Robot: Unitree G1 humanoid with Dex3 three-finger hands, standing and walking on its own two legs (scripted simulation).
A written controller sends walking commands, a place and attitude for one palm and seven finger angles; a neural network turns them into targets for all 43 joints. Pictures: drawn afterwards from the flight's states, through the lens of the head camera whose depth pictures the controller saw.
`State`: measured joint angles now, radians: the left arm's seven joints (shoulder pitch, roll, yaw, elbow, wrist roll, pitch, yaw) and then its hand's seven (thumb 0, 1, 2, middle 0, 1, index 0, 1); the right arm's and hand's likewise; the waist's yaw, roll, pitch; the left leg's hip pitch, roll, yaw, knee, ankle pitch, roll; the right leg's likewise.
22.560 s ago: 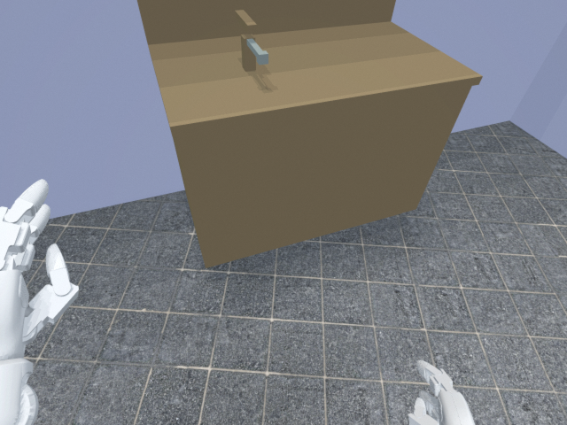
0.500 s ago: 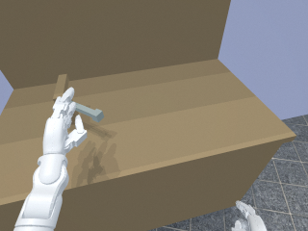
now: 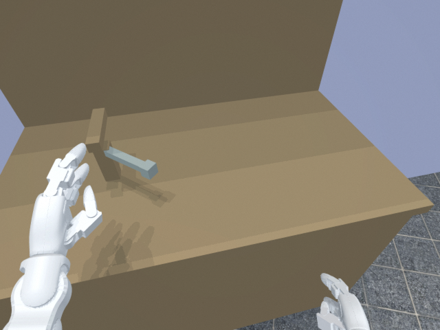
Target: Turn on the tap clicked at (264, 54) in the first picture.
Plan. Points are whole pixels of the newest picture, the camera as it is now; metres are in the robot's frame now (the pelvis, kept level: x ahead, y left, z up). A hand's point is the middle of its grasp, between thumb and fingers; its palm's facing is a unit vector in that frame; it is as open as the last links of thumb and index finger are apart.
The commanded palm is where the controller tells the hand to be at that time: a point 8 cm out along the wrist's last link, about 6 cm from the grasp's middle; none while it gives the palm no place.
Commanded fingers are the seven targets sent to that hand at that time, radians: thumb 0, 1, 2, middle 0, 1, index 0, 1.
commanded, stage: draw the hand back beside the body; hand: left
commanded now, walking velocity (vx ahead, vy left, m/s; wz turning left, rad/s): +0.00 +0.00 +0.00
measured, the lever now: (148, 169) +0.40 +0.22 +0.07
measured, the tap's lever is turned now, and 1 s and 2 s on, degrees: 48 48 48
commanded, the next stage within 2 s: step back with the hand held close in 0.50 s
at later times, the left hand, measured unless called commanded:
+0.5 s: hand (78, 229) +0.20 +0.24 +0.15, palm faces +0.41 -0.86 -0.31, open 7.4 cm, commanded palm +0.16 +0.28 +0.16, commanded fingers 0.00 0.90 0.90 -0.20 -0.30 -0.20 -0.30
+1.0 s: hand (63, 248) +0.17 +0.25 +0.14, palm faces +0.32 -0.86 -0.41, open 7.4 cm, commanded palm +0.13 +0.30 +0.17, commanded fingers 0.00 0.90 0.90 -0.20 -0.30 -0.20 -0.30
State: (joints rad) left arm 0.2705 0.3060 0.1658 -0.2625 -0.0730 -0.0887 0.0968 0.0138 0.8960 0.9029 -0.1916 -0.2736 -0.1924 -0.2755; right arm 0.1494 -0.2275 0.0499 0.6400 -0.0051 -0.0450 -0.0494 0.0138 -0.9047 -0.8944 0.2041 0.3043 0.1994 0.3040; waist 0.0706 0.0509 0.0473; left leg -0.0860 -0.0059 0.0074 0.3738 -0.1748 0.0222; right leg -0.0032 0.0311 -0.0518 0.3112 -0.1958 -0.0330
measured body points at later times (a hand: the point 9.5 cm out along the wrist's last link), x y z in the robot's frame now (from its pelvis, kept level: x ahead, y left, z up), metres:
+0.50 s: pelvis +0.01 +0.00 +0.00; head -0.02 -0.01 +0.45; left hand +0.17 +0.28 +0.16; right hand +0.21 -0.21 -0.08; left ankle +0.03 +0.10 -0.75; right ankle -0.01 -0.10 -0.75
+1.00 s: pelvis -0.03 +0.02 -0.01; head -0.01 +0.02 +0.44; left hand +0.15 +0.29 +0.16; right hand +0.16 -0.22 -0.09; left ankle +0.03 +0.10 -0.75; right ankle -0.01 -0.10 -0.75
